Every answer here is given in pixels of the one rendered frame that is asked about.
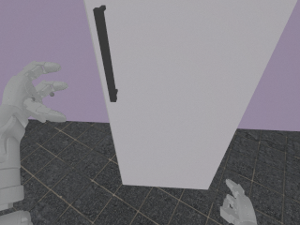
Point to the robot left upper arm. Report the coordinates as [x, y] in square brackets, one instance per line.
[16, 218]

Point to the fridge door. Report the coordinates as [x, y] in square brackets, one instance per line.
[185, 72]

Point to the robot right hand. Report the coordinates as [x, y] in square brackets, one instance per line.
[242, 208]

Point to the robot left hand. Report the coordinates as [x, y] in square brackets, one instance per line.
[19, 91]

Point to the handle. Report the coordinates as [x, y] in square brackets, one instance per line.
[105, 50]

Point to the left robot forearm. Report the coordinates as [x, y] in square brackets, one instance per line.
[12, 128]

